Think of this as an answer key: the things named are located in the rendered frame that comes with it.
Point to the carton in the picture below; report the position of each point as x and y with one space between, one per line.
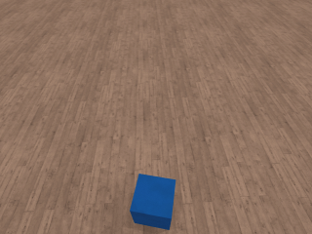
153 201

